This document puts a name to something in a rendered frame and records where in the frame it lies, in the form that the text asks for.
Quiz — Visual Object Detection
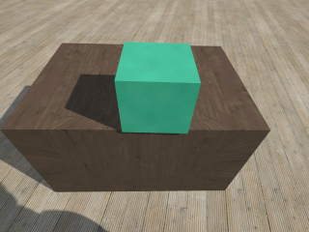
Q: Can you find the carton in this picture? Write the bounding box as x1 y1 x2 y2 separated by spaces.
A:
114 42 201 133

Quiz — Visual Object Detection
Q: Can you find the pedestal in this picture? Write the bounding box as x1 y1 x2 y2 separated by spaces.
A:
0 43 270 192

